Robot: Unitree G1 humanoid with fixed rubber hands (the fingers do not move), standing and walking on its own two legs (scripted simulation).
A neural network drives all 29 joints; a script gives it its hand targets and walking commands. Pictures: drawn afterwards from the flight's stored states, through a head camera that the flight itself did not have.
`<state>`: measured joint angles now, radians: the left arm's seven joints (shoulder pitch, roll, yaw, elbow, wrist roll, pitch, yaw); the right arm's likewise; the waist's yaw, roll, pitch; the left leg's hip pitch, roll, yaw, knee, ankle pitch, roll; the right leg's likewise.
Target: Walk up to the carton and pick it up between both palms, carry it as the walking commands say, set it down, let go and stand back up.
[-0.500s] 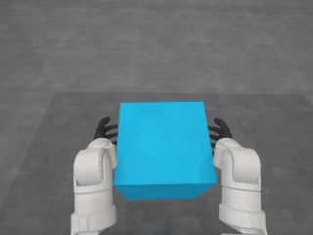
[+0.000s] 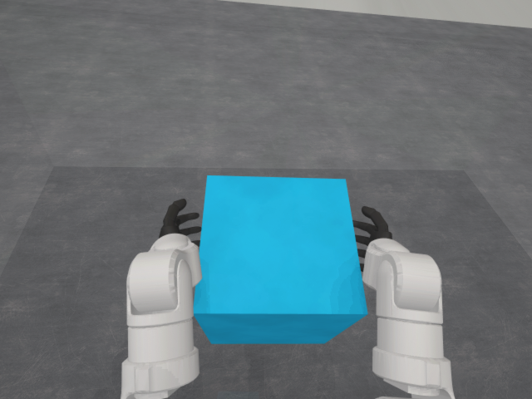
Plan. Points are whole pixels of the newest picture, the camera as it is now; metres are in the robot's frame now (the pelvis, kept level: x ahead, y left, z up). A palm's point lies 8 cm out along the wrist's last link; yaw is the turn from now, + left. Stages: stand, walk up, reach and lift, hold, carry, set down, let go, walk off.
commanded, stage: carry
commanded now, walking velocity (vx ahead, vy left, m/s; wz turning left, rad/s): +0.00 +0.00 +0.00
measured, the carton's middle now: (272, 269) +0.33 +0.01 +0.00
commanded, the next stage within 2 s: none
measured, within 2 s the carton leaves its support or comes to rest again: neither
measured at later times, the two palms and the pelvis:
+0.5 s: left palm (197, 257) +0.28 +0.12 +0.10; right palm (399, 282) +0.27 -0.16 +0.08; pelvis -0.02 -0.01 -0.01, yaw -3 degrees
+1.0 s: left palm (217, 265) +0.27 +0.09 +0.10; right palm (420, 295) +0.25 -0.19 +0.08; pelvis -0.04 -0.03 -0.01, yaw -3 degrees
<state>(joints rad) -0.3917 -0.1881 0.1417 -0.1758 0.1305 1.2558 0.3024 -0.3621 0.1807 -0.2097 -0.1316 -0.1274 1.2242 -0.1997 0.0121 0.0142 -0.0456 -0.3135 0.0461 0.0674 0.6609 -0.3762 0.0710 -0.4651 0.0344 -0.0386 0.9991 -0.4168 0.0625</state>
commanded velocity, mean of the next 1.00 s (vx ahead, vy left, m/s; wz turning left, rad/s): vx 0.00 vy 0.00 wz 0.00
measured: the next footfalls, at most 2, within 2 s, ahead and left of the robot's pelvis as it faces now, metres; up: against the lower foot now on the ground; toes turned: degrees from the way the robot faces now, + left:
right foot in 0.50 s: +0.05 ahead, -0.16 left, +0.00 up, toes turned +7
